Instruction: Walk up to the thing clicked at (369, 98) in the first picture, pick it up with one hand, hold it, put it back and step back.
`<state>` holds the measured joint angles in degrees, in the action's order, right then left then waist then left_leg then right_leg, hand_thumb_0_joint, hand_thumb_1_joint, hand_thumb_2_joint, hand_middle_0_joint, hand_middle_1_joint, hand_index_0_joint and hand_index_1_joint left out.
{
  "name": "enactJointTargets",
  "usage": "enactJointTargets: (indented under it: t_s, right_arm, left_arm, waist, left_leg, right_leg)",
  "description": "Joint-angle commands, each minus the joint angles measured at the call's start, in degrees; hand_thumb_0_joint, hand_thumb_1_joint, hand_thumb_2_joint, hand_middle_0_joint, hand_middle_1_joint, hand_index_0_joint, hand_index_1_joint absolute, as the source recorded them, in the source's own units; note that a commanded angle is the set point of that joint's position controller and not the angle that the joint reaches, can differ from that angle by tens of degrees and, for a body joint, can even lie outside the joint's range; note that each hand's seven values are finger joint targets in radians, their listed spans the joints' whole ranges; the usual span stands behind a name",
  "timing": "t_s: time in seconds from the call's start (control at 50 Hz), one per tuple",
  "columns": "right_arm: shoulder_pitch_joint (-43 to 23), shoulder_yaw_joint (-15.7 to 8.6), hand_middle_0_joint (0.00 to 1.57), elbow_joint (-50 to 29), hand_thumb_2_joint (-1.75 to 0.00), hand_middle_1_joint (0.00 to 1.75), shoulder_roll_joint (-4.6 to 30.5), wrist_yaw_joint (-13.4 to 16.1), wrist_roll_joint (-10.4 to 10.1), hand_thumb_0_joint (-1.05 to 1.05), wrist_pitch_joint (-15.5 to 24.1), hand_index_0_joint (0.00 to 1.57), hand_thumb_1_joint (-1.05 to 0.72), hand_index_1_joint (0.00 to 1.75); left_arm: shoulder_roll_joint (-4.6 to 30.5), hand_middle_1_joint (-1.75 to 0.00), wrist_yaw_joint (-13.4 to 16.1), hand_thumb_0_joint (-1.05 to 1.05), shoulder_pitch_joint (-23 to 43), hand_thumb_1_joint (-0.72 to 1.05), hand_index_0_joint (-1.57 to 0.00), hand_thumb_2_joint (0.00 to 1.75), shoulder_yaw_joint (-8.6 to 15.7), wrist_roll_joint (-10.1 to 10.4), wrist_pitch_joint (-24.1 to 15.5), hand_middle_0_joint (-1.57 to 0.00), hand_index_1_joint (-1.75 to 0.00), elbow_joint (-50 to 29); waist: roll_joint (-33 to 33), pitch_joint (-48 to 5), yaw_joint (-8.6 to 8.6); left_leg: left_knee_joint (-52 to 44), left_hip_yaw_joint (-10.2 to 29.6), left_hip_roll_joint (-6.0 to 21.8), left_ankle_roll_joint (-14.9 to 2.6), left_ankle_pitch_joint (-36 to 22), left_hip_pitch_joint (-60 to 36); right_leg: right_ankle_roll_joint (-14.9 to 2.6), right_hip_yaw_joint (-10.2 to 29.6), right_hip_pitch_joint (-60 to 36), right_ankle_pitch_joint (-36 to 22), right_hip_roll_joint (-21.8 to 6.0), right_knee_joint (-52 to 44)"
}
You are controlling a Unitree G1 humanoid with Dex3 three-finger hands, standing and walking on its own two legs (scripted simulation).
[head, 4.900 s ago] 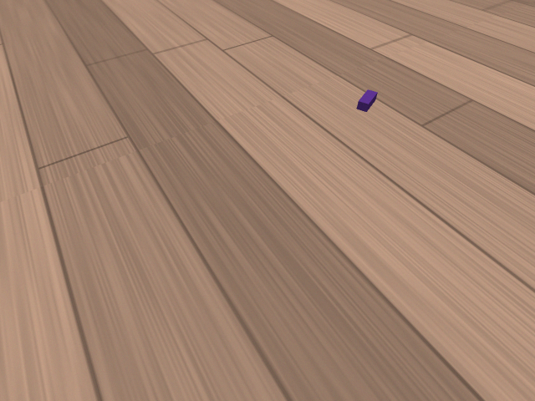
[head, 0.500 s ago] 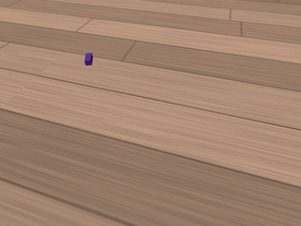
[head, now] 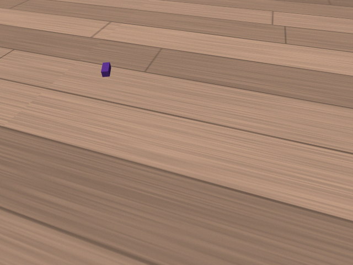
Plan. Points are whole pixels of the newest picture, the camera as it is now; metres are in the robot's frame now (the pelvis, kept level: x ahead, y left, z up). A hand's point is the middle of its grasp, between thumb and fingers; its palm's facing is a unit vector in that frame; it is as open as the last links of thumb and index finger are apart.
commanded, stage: stand
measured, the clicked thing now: (106, 69) +2.02 +0.76 -0.75
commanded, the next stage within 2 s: walk up in 0.72 s
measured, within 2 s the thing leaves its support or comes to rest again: neither
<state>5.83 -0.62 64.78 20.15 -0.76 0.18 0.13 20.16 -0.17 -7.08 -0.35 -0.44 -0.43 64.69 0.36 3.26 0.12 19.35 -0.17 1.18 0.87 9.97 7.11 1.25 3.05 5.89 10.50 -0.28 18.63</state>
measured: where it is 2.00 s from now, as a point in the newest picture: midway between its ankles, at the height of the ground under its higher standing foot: outside the picture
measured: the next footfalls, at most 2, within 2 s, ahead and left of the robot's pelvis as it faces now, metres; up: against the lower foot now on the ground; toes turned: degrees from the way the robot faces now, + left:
right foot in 1.40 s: +0.07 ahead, -0.13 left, +0.00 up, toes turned +15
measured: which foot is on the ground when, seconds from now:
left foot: down 0.00-1.00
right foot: down 0.00-1.00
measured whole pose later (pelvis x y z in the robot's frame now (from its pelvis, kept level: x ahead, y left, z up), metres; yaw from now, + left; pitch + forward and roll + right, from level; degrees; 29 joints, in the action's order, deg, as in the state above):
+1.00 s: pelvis -0.01 -0.01 -0.01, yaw +7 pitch -2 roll -1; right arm 9.6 -3.5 57.8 22.3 -0.6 0.7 -1.6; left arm 21.4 -0.8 -5.0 3.3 -1.4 1.3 58.8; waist 0.6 5.3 0.0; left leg 41.6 2.1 -0.1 -0.1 23.5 18.1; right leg -0.3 -4.2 9.8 16.2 -2.0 27.8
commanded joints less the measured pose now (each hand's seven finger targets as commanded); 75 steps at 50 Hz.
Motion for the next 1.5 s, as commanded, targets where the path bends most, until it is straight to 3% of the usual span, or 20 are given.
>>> enactJointTargets:
  t_s: [0.0,0.68,0.78,0.86,0.9,0.94,1.0,1.06,1.08,1.1,1.12,1.14,1.2,1.28,1.34,1.36,1.38,1.4,1.42,1.48]
  right_arm:
    - [-2.30,-2.03,0.20,-3.56,-0.90,0.30,12.35,0.93,0.18,0.00,1.42,0.20,-0.90,0.30]
    - [-1.74,-1.89,0.20,-3.84,-0.90,0.30,12.23,1.01,0.18,0.00,1.32,0.20,-0.90,0.30]
    - [-0.47,-4.45,0.20,-8.03,-0.90,0.30,15.29,1.02,0.20,0.00,0.83,0.20,-0.90,0.30]
    - [-0.68,-4.53,0.20,-10.49,-0.90,0.30,13.50,1.12,0.59,0.00,0.32,0.20,-0.90,0.30]
    - [0.72,-4.81,0.20,-11.21,-0.90,0.30,12.38,1.18,0.71,0.00,0.06,0.20,-0.90,0.30]
    - [3.62,-5.46,0.20,-12.14,-0.90,0.30,13.56,1.01,1.07,0.00,-0.34,0.20,-0.90,0.30]
    - [5.83,-5.25,0.20,-13.61,-0.90,0.30,12.65,0.18,0.71,0.00,-0.15,0.20,-0.90,0.30]
    - [10.75,-5.70,0.20,-12.00,-0.90,0.30,11.96,0.39,1.39,0.00,1.03,0.20,-0.90,0.30]
    - [10.65,-6.41,0.20,-11.81,-0.90,0.30,13.93,0.79,1.91,0.00,1.61,0.20,-0.90,0.30]
    - [9.88,-7.49,0.20,-13.20,-0.90,0.30,19.10,1.27,2.68,0.00,2.21,0.20,-0.90,0.30]
    - [8.64,-7.75,0.20,-14.71,-0.90,0.30,22.17,1.66,2.07,0.00,2.54,0.20,-0.90,0.30]
    - [6.75,-7.75,0.20,-15.03,-0.90,0.30,21.20,2.02,1.64,0.00,2.69,0.20,-0.90,0.30]
    - [5.17,-5.83,0.20,-15.76,-0.90,0.30,16.75,2.92,1.41,0.00,2.96,0.20,-0.90,0.30]
    - [7.24,-5.47,0.20,-16.10,-0.90,0.30,16.50,2.76,1.07,0.00,2.43,0.20,-0.90,0.30]
    - [4.10,-5.23,0.20,-17.38,-0.90,0.30,16.35,2.45,0.22,0.00,1.36,0.20,-0.90,0.30]
    - [3.13,-4.63,0.20,-17.95,-0.90,0.30,14.58,2.38,-0.33,0.00,1.04,0.20,-0.90,0.30]
    - [3.22,-3.89,0.20,-18.81,-0.90,0.30,11.97,2.13,-0.92,0.00,0.87,0.20,-0.90,0.30]
    - [3.26,-3.93,0.20,-18.39,-0.90,0.30,11.29,2.48,-1.08,0.00,0.35,0.20,-0.90,0.30]
    - [5.25,-4.42,0.20,-16.72,-0.90,0.30,12.38,2.54,-0.53,0.00,0.08,0.20,-0.90,0.30]
    - [6.66,-4.24,0.20,-15.12,-0.90,0.30,11.83,1.70,-0.60,0.00,0.74,0.20,-0.90,0.30]
  left_arm:
    - [12.09,-0.30,0.76,0.00,1.82,0.90,-0.20,0.90,2.55,-0.20,-1.30,-0.20,-0.30,-3.51]
    - [12.39,-0.30,0.87,0.00,1.98,0.90,-0.20,0.90,2.71,-0.10,-1.31,-0.20,-0.30,-3.63]
    - [12.55,-0.30,0.42,0.00,1.80,0.90,-0.20,0.90,5.09,0.13,0.27,-0.20,-0.30,-6.14]
    - [14.37,-0.30,0.21,0.00,2.17,0.90,-0.20,0.90,6.10,-0.52,0.34,-0.20,-0.30,-7.60]
    - [17.54,-0.30,0.34,0.00,3.63,0.90,-0.20,0.90,7.19,-0.86,0.32,-0.20,-0.30,-8.94]
    - [17.29,-0.30,0.30,0.00,5.78,0.90,-0.20,0.90,7.69,-1.59,0.13,-0.20,-0.30,-11.78]
    - [16.45,-0.30,0.15,0.00,7.69,0.90,-0.20,0.90,7.09,-2.09,-0.07,-0.20,-0.30,-13.82]
    - [16.23,-0.30,-0.40,0.00,6.09,0.90,-0.20,0.90,6.89,-1.08,1.15,-0.20,-0.30,-14.65]
    - [13.51,-0.30,-0.42,0.00,3.38,0.90,-0.20,0.90,6.24,-0.71,1.65,-0.20,-0.30,-14.62]
    - [8.94,-0.30,-0.66,0.00,2.33,0.90,-0.20,0.90,4.97,-0.08,2.13,-0.20,-0.30,-16.09]
    - [11.66,-0.30,-0.15,0.00,1.87,0.90,-0.20,0.90,5.81,-0.06,3.15,-0.20,-0.30,-15.27]
    - [13.37,-0.30,-0.11,0.00,2.65,0.90,-0.20,0.90,5.96,0.07,3.24,-0.20,-0.30,-14.78]
    - [12.33,-0.30,-0.24,0.00,0.05,0.90,-0.20,0.90,6.05,0.52,2.54,-0.20,-0.30,-14.05]
    - [11.57,-0.30,-0.25,0.00,0.60,0.90,-0.20,0.90,6.09,-0.01,1.75,-0.20,-0.30,-13.97]
    - [11.11,-0.30,0.24,0.00,-2.86,0.90,-0.20,0.90,6.05,-0.04,0.92,-0.20,-0.30,-12.22]
    - [12.71,-0.30,0.51,0.00,-4.17,0.90,-0.20,0.90,6.42,-0.54,0.32,-0.20,-0.30,-11.82]
    - [16.15,-0.30,0.77,0.00,-3.70,0.90,-0.20,0.90,7.02,-1.25,-0.36,-0.20,-0.30,-12.11]
    - [19.11,-0.30,0.51,0.00,0.03,0.90,-0.20,0.90,7.21,-0.53,-0.32,-0.20,-0.30,-13.20]
    - [18.69,-0.30,0.17,0.00,3.83,0.90,-0.20,0.90,7.05,-0.86,-0.44,-0.20,-0.30,-14.84]
    - [15.37,-0.30,0.25,0.00,4.97,0.90,-0.20,0.90,6.03,-1.14,-0.55,-0.20,-0.30,-14.63]
  waist:
    - [-0.02,-4.57,-0.10]
    - [-0.47,-3.52,0.22]
    - [4.35,-4.89,-1.48]
    - [-0.81,-4.14,-1.50]
    - [-8.52,-3.27,-1.58]
    - [-10.72,-1.58,-0.88]
    - [-11.18,-0.86,0.42]
    - [-8.96,-5.15,1.57]
    - [-2.35,-6.33,1.10]
    - [11.56,-6.53,0.13]
    - [10.41,-6.29,0.46]
    - [8.08,-4.34,0.30]
    - [8.49,-4.52,-1.30]
    - [8.93,-7.00,0.49]
    - [7.66,-7.43,-1.90]
    - [5.18,-8.27,-2.48]
    - [-3.26,-7.01,-1.93]
    - [-9.06,-5.67,-1.31]
    - [-10.82,-3.76,0.06]
    - [-11.36,-0.08,1.24]
  left_leg:
    - [-3.10,5.18,6.26,-2.27,-6.21,-1.69]
    - [-3.04,5.50,5.87,-2.05,-5.51,-1.21]
    - [-0.20,12.16,7.54,-5.69,-12.08,4.84]
    - [7.04,8.52,2.52,-3.61,-4.17,12.02]
    - [20.58,2.00,-2.81,-1.73,8.40,14.12]
    - [30.82,1.70,0.30,-1.63,20.67,15.95]
    - [23.37,2.09,2.28,-1.89,15.73,13.76]
    - [5.87,-3.21,-1.98,-2.08,2.52,4.61]
    - [0.68,3.39,1.41,-3.50,-5.42,-1.18]
    - [-1.75,22.88,14.25,-7.77,-17.33,-5.56]
    - [-1.94,29.72,18.47,-15.10,-12.06,0.71]
    - [-1.77,29.05,17.94,-16.65,-9.67,3.16]
    - [3.83,18.14,13.32,-13.19,-20.61,-0.75]
    - [7.74,15.61,11.27,-12.19,-29.81,-0.31]
    - [12.58,12.46,7.90,-8.99,-22.12,5.71]
    - [15.38,11.25,6.15,-6.94,-17.95,8.31]
    - [20.95,7.86,1.11,-3.99,-10.04,13.43]
    - [24.74,3.41,-4.16,-2.28,12.21,12.34]
    - [30.09,2.79,-2.41,-1.57,22.28,10.06]
    - [22.75,2.98,-1.25,-2.63,17.91,9.83]
  right_leg:
    - [-2.16,3.72,0.52,-7.52,-6.51,-3.04]
    - [-2.03,3.29,0.69,-6.39,-6.47,-3.36]
    - [-2.72,-2.76,-0.17,2.64,-2.72,5.75]
    - [-6.09,2.59,-2.65,6.49,-7.73,0.80]
    - [-12.46,9.39,-0.63,4.33,-17.34,-3.36]
    - [-17.24,12.03,3.63,-2.87,-24.35,-4.36]
    - [-12.89,3.43,2.55,-16.06,-18.67,2.67]
    - [-9.08,-3.40,1.47,-11.29,-13.41,14.10]
    - [-6.09,-6.29,6.14,-4.89,-10.05,21.22]
    - [-2.02,-8.75,16.86,12.98,-2.14,29.72]
    - [-1.76,-0.83,15.39,25.26,-2.71,33.20]
    - [-1.94,0.62,15.23,24.83,-3.53,36.42]
    - [-2.51,0.66,16.58,19.54,-4.83,30.49]
    - [-1.95,-2.53,10.46,17.39,-1.88,22.13]
    - [-3.14,-4.68,1.27,4.66,-0.48,8.03]
    - [-4.31,-1.53,-2.37,-1.12,-3.16,5.31]
    - [-6.99,7.82,-3.19,-5.86,-11.25,1.79]
    - [-13.72,14.64,3.34,-7.00,-19.87,-0.01]
    - [-16.90,17.04,7.69,-9.99,-23.17,0.70]
    - [-12.23,6.77,7.94,-15.24,-16.30,5.21]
